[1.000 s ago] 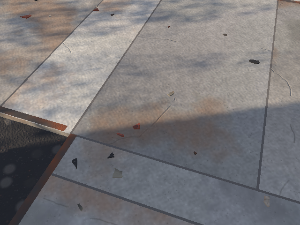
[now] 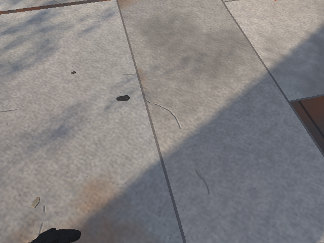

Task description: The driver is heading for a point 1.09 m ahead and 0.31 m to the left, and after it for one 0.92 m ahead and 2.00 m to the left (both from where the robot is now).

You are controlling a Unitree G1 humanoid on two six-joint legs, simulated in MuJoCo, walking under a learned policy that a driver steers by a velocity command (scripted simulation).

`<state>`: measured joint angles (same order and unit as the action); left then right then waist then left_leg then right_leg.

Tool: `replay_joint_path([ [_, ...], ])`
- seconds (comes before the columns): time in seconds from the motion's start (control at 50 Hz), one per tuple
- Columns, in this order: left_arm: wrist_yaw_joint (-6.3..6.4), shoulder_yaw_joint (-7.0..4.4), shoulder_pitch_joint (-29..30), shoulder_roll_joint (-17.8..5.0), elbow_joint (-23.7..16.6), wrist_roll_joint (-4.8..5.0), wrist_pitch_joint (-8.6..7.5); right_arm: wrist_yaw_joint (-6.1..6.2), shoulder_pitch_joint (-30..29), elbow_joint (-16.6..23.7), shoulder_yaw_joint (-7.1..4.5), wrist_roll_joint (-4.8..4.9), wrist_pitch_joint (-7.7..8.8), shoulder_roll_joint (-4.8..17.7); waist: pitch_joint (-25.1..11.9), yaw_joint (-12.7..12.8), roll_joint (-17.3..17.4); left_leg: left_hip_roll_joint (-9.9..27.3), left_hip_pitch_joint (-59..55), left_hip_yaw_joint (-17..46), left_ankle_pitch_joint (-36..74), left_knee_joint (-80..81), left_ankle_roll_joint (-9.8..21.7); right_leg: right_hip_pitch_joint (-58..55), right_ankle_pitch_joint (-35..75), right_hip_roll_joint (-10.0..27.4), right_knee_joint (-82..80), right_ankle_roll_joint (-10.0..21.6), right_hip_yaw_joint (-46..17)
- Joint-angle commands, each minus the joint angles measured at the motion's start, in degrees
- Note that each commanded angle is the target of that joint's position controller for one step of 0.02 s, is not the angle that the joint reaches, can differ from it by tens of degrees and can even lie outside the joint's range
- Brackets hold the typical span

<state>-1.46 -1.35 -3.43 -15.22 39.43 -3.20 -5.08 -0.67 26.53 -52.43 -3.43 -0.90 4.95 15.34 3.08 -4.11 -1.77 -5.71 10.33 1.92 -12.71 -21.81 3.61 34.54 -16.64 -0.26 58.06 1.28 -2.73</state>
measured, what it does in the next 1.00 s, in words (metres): walks ahead, turning left: right foot, then left foot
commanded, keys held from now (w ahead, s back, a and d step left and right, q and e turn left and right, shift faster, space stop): q+shift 0.56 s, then shift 0.16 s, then e+shift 0.14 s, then w+e+shift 0.14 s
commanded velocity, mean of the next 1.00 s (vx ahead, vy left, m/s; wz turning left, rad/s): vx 0.15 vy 0.00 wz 0.49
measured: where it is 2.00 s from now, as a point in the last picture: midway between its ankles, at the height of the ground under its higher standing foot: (135, 165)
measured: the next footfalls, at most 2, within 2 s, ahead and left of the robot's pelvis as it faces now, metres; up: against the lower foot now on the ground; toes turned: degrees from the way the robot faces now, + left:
right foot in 0.16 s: +0.31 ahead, -0.10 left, +0.00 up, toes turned +12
left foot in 0.60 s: +0.17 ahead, +0.11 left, +0.00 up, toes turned +35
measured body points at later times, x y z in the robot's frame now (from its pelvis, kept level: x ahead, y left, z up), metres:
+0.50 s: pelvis +0.17 -0.02 -0.01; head +0.20 -0.01 +0.44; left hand +0.16 +0.27 -0.12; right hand +0.44 -0.21 -0.10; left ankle +0.16 +0.09 -0.69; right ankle +0.27 -0.10 -0.74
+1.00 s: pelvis +0.19 +0.01 +0.00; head +0.19 +0.00 +0.45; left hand +0.10 +0.28 -0.12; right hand +0.44 -0.12 -0.11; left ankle +0.14 +0.09 -0.74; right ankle +0.20 -0.09 -0.71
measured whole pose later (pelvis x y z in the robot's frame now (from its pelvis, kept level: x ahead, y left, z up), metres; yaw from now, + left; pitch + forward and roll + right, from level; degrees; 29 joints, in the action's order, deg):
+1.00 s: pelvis +0.19 +0.01 +0.00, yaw +30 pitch +0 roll +1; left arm -3.5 -2.4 -19.4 -14.9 43.9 -0.7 3.7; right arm 0.2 12.3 -39.3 -1.1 -1.7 -0.9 13.7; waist -1.6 1.7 1.4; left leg -0.8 10.9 -6.7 -14.7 -25.0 3.6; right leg 16.3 -27.1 0.2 43.1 4.2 3.9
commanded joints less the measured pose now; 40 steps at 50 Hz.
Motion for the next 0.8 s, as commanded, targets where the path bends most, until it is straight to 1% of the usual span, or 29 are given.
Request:
replay_joint_path([
  [0.02, -0.36, 1.5, -1.7, 0.2, -4.1, 1.14, 0.2, 0.16, -6.7, 5.3, -1.35, 0.59, 0.61, 7.9, -2.7, 6.1, 7.0, 9.0, 8.8, 8.9, 45.9, 5.8, 7.0, -12.8, 10.2, -2.5, -16.7, -1.8, 3.5],
  [0.04, -0.16, 1.48, -0.6, -0.5, -4.4, 1.58, 0.51, 0.0, -5.5, 5.2, -1.65, 0.81, 0.12, 8.3, -3.6, 5.3, 8.0, 7.9, 9.6, 9.0, 42.3, 4.9, 5.3, -16.7, 15.8, -3.9, -19.5, -1.8, 3.6],
  [0.08, 0.63, 0.93, -0.8, -2.7, -4.2, 1.61, 0.97, 0.09, -3.6, 5.4, -2.14, 1.38, -0.77, 9.0, -4.8, 5.1, 7.0, 7.8, 9.0, 12.0, 35.3, 1.3, 2.6, -21.9, 21.1, -4.4, -23.7, -1.6, 1.6],
  [0.12, 1.73, 0.23, -4.2, -4.7, -2.9, 1.08, 0.56, 0.6, -3.8, 6.4, -2.7, 1.72, -1.52, 9.6, -5.3, 6.6, 4.9, 6.5, 7.8, 14.3, 31.5, -6.5, 0.4, -27.3, 23.1, -3.3, -29.3, -1.0, -0.1],
  [0.14, 2.35, -0.24, -7.1, -6.4, -2.4, 0.41, -0.14, 0.61, -3.2, 6.9, -2.82, 1.98, -1.58, 9.1, -6.6, 7.7, 3.2, 3.7, 8.8, 13.8, 27.2, -14.3, -0.8, -32.0, 25.9, -0.8, -32.1, -0.3, -1.3],
  [0.16, 2.98, -0.94, -12.5, -9.8, -2.4, -0.62, -0.73, 0.71, -1.7, 8.8, -2.3, 2.61, -1.5, 6.3, -12.4, 8.7, -2.5, 1.2, 14.1, 10.8, 7.2, -28.2, -2.3, -41.5, 42.7, 11.4, -29.6, 2.0, -9.9],
  [0.18, 2.68, -1.26, -15.5, -11.3, -3.6, -0.63, -0.11, 2.05, 7.5, 9.5, -1.6, 4.31, -2.44, 2.4, -23.1, 5.8, -11.3, -2.8, 18.4, 4.4, -29.9, -45.1, -2.1, -49.3, 67.7, 30.3, -25.0, 8.6, -22.8],
  [0.2, 2.2, -1.67, -14.5, -9.2, -3.3, 2.09, 0.47, 2.71, 9.5, 8.8, -2.35, 2.51, -3.81, 6.9, -27.0, 5.4, -11.2, 0.0, 19.7, 2.0, -26.2, -51.7, -2.2, -46.0, 63.4, 30.0, -27.3, 12.5, -28.5],
  [0.22, 2.36, -0.62, -10.0, -4.6, -4.5, 2.73, 0.74, 2.46, 6.0, 8.3, -2.82, 0.89, -5.03, 7.6, -20.9, 4.0, -5.9, 2.5, 21.2, 2.1, -20.9, -52.8, -3.0, -39.8, 51.6, 25.2, -29.8, 11.3, -23.0],
  [0.24, 2.66, 0.15, -6.7, -1.7, -4.8, 2.39, 1.08, 1.84, 2.2, 8.9, -2.85, 0.13, -5.7, 6.9, -15.3, 3.3, -4.0, 3.8, 22.5, 1.4, -17.6, -51.5, -4.0, -34.9, 43.7, 21.2, -32.4, 9.6, -16.7],
  [0.26, 3.19, 0.14, -5.5, -1.7, -4.6, 1.83, 1.5, 1.1, 0.2, 9.6, -2.95, -0.13, -6.46, 6.3, -12.4, 2.7, -5.1, 4.9, 22.7, 1.0, -15.9, -51.4, -5.0, -31.5, 41.0, 19.1, -34.6, 9.1, -13.0],
  [0.28, 3.83, -0.24, -4.8, -2.7, -4.2, 1.97, 1.96, 0.23, -1.1, 10.0, -2.9, -0.43, -7.53, 5.8, -10.1, 2.0, -5.0, 5.4, 20.4, 0.2, -14.2, -51.2, -5.4, -26.3, 35.9, 17.1, -37.9, 9.0, -9.4],
  [0.3, 3.89, -0.49, -5.4, -3.3, -3.8, 1.75, 1.76, -0.14, -1.4, 10.9, -2.78, -0.39, -8.22, 4.7, -9.1, 1.5, -6.6, 5.4, 19.7, -0.4, -13.4, -52.1, -5.7, -24.1, 40.0, 17.8, -37.8, 10.3, -7.5],
  [0.34, 3.74, -0.78, -6.0, -3.2, -3.3, 1.91, 1.55, -0.43, -3.7, 12.3, -2.59, -0.38, -9.0, 3.9, -9.1, 1.1, -5.3, 6.1, 20.7, -0.4, -11.7, -51.1, -5.9, -23.3, 39.6, 18.3, -38.3, 11.3, -4.1],
  [0.4, 3.79, -1.39, -6.2, -4.2, -3.1, 1.36, 2.08, -1.29, -9.3, 15.4, -2.19, -0.42, -10.01, 3.8, -8.4, 1.6, -5.8, 8.1, 20.9, -1.4, -7.8, -44.1, -5.4, -21.8, 29.4, 18.9, -40.2, 11.0, 0.3],
  [0.46, 3.44, -2.22, -5.3, -6.1, -3.5, 0.88, 2.74, -2.56, -13.7, 18.1, -1.55, 0.16, -10.55, 3.8, -7.6, 1.9, -6.8, 9.1, 14.0, -3.4, -5.3, -33.0, -4.2, -17.6, 16.2, 18.6, -40.7, 8.8, 5.6],
  [0.5, 3.02, -3.04, -6.2, -8.1, -3.5, 0.65, 3.2, -2.92, -16.0, 19.3, -1.58, 0.54, -10.56, 4.7, -7.3, 3.0, -7.9, 8.0, 9.7, -6.2, -7.2, -27.2, -3.4, -16.6, 10.6, 19.2, -39.8, 7.3, 7.9],
  [0.54, 2.45, -3.76, -8.3, -9.7, -3.1, 0.91, 3.82, -3.04, -18.0, 20.7, -1.82, 0.76, -10.33, 5.7, -6.8, 4.2, -7.7, 6.9, 7.5, -8.0, -9.2, -21.3, -2.5, -18.1, 6.7, 20.6, -37.1, 5.9, 9.1],
  [0.56, 2.17, -4.05, -8.6, -10.3, -2.9, 1.35, 4.27, -3.02, -17.3, 20.9, -1.95, 0.72, -9.95, 5.9, -6.8, 3.5, -6.3, 6.1, 4.5, -8.7, -8.0, -16.1, -1.8, -17.5, 3.9, 20.3, -33.9, 4.2, 10.7],
  [0.58, 1.94, -4.15, -11.1, -9.8, -2.1, 1.4, 4.92, -2.73, -14.4, 19.7, -2.21, 0.28, -9.28, 6.6, -7.2, 3.0, -2.1, 4.7, -1.2, -7.0, -6.4, -10.3, -0.9, -14.4, 1.2, 18.3, -28.0, 1.5, 12.3],
  [0.6, 1.32, -3.9, -14.4, -7.9, -1.3, 1.33, 5.82, -1.72, -10.4, 18.7, -2.86, -0.36, -8.18, 9.9, -5.6, 1.7, 10.9, 12.1, -6.0, 6.4, -3.4, 1.7, 1.2, -6.8, -6.8, 13.1, -14.1, -2.5, 16.9],
  [0.62, 1.78, -2.49, -13.1, -3.8, -5.9, 1.25, 6.84, -0.95, -11.5, 21.7, -4.54, -0.08, -7.57, 19.2, -3.4, 2.8, 24.5, 29.1, -5.4, 31.2, 10.8, 5.8, 8.6, 8.6, -23.5, 3.5, -2.0, -6.9, 15.2],
  [0.64, 2.45, -3.05, -6.9, -7.5, -6.5, 1.06, 7.66, -0.09, -6.6, 20.5, -5.11, -0.19, -7.69, 18.0, -6.1, -2.6, 14.7, 29.0, -2.5, 26.7, 17.3, 4.7, 13.4, 5.9, -20.7, 4.3, 5.4, -6.0, 5.4],
  [0.66, 2.45, -2.87, -7.3, -6.4, -6.2, 2.25, 7.9, 0.46, -9.4, 19.9, -3.74, -0.61, -7.77, 15.1, -4.8, 0.5, 13.9, 25.3, -0.4, 20.7, 17.6, 3.6, 12.6, 4.7, -15.4, 4.4, 6.6, -5.2, 3.5],
  [0.68, 2.41, -2.73, -8.9, -6.0, -4.7, 2.75, 7.55, 0.71, -14.5, 20.3, -2.79, -0.4, -7.88, 12.2, -3.0, 3.3, 12.4, 20.7, 2.0, 15.0, 15.2, 4.1, 10.0, 2.3, -8.9, 4.9, 4.6, -4.6, 2.5],
  [0.7, 2.41, -3.13, -10.6, -6.9, -3.2, 2.1, 7.22, 0.98, -19.0, 21.3, -2.23, -0.16, -7.8, 10.6, -4.1, 5.1, 12.5, 17.1, 1.9, 11.4, 16.2, 3.3, 8.2, 0.3, -4.9, 4.1, 4.5, -4.2, 3.6],
  [0.72, 2.2, -3.45, -12.9, -7.8, -1.5, 1.35, 7.24, 1.08, -20.0, 21.5, -1.57, 0.26, -7.59, 8.7, -5.7, 5.5, 11.8, 15.9, 1.4, 9.4, 22.2, 2.4, 8.3, -2.0, -3.4, 3.2, 5.7, -4.0, 4.5],
  [0.74, 1.85, -3.48, -14.5, -7.8, -0.2, 1.45, 7.52, 0.98, -19.8, 21.1, -0.81, 0.48, -7.27, 7.1, -7.6, 6.0, 9.4, 16.2, 0.2, 7.8, 25.3, 2.2, 8.4, -3.8, -3.4, 2.6, 6.2, -3.8, 4.8],
  [0.8, 0.72, -1.68, -14.8, -3.1, 1.5, 2.82, 8.36, 1.1, -19.0, 19.4, 1.28, -0.09, -5.84, 2.5, -7.5, 5.4, 6.6, 16.8, 0.0, 4.4, 19.9, 4.1, 7.0, -10.8, -2.7, 3.3, -5.8, -3.0, 3.8],
])
Keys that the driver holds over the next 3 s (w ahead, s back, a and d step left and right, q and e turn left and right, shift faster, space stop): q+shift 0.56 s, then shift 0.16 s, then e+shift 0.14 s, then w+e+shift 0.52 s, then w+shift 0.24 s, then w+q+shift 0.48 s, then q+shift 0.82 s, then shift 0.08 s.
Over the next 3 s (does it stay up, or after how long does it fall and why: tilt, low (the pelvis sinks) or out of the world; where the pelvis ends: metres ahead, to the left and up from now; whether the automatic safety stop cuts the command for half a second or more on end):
stays up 1.37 0.23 0.00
